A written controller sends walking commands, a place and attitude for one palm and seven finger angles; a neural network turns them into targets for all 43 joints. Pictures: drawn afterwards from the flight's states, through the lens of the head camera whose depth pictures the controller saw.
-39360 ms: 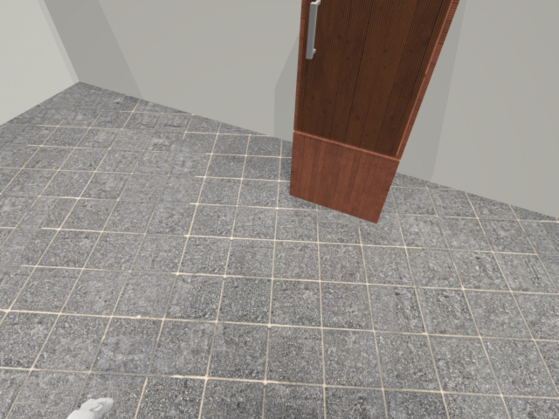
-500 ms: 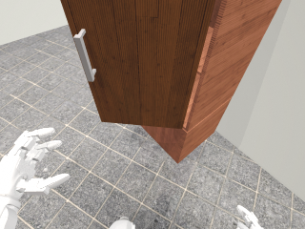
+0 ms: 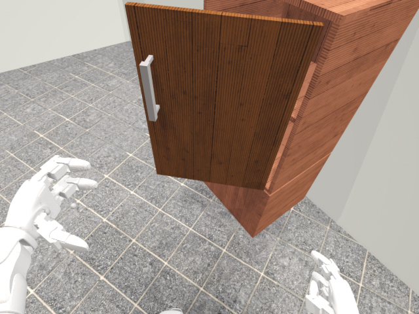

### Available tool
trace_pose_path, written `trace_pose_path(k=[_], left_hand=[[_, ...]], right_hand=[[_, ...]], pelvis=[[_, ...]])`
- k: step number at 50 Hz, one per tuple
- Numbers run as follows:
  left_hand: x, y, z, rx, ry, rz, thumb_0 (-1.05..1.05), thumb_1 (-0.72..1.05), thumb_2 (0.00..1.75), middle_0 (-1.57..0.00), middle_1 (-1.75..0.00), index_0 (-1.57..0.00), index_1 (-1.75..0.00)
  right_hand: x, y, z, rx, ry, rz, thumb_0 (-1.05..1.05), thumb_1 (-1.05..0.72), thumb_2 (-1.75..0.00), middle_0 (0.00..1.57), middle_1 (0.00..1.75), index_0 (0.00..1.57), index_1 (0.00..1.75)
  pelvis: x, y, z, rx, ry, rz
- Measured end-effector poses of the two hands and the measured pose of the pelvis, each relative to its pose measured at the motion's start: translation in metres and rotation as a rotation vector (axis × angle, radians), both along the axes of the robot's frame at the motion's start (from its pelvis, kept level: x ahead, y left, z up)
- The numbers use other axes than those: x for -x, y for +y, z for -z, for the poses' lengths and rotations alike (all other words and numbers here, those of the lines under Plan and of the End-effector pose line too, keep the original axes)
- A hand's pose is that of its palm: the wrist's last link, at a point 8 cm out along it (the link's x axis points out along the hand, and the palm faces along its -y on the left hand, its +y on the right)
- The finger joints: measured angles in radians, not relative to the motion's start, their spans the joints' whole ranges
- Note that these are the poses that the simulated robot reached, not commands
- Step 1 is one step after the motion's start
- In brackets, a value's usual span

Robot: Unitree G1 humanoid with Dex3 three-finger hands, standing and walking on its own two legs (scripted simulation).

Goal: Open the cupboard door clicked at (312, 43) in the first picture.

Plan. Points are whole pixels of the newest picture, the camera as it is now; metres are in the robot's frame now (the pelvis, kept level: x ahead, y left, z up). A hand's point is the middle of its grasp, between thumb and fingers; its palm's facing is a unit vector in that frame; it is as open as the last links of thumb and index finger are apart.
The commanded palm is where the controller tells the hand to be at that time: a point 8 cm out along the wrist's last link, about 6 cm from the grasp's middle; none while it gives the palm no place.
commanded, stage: raise the hand with hooked fingers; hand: left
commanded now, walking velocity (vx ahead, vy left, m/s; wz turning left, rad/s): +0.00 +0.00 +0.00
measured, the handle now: (151, 89) +0.61 +0.21 +0.09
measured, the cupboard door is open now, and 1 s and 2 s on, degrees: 44 44 44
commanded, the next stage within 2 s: move the hooked fingers beside the handle in 0.68 s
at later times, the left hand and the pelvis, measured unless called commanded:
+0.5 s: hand (89, 186) +0.29 +0.24 +0.11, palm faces -0.03 -1.00 -0.03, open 14.0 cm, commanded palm +0.27 +0.29 +0.11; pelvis +0.01 -0.03 +0.01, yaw +0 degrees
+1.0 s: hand (94, 172) +0.32 +0.24 +0.11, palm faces -0.01 -1.00 +0.00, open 14.0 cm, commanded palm +0.31 +0.29 +0.11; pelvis +0.00 -0.04 +0.00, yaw +0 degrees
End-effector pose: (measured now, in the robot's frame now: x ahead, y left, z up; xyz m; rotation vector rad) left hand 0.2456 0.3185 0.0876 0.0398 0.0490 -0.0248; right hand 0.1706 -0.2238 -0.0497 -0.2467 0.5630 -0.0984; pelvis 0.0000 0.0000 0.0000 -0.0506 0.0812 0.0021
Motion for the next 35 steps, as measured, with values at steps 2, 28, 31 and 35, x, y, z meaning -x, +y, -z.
trace_pose_path(k=[2,28,31,35], left_hand=[[-0.002,0.001,-0.006,-0.006,-0.029,-0.009,-0.01,-0.48,0.31,-0.3,-1.19,-0.3,-1.18],[-0.027,-0.027,-0.023,0.011,-0.054,-0.001,-0.01,-0.5,0.3,-0.3,-1.2,-0.31,-1.2],[-0.028,-0.03,-0.024,0.014,-0.047,0.005,-0.01,-0.5,0.3,-0.3,-1.2,-0.31,-1.2],[-0.03,-0.035,-0.024,0.019,-0.041,0.017,-0.01,-0.5,0.3,-0.3,-1.2,-0.3,-1.2]], right_hand=[[0.004,-0.001,0.002,0.006,0.02,-0.003,0.01,-0.9,-0.89,0.2,0.3,0.2,0.3],[0.032,-0.064,0.012,0.028,0.116,0.098,0.01,-0.9,-0.9,0.2,0.3,0.2,0.3],[0.028,-0.066,0.012,0.021,0.109,0.099,0.01,-0.9,-0.9,0.2,0.3,0.2,0.3],[0.023,-0.067,0.013,0.012,0.098,0.099,0.01,-0.9,-0.9,0.2,0.3,0.2,0.3]], pelvis=[[0.001,-0.001,-0.001,-0.001,-0.005,-0.002],[-0.007,-0.035,-0.008,-0.026,-0.007,0.009],[-0.008,-0.038,-0.008,-0.027,-0.006,0.009],[-0.008,-0.04,-0.007,-0.029,-0.005,0.011]])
